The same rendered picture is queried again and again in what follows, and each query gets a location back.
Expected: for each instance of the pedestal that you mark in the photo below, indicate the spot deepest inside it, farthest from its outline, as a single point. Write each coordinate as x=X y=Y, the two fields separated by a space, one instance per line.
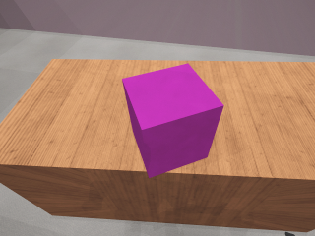
x=68 y=147

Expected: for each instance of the carton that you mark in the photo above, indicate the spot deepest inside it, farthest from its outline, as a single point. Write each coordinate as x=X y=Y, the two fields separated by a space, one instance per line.
x=174 y=117

